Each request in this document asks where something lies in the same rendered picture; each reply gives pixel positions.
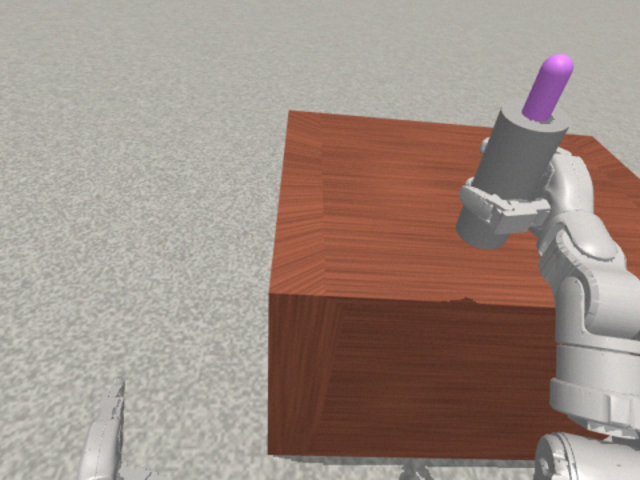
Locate bottle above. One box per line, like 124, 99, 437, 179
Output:
456, 54, 573, 250

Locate right robot arm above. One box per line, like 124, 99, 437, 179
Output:
533, 211, 640, 480

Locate right robot hand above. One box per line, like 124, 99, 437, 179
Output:
459, 137, 594, 238

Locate left robot hand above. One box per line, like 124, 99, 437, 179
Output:
77, 377, 172, 480

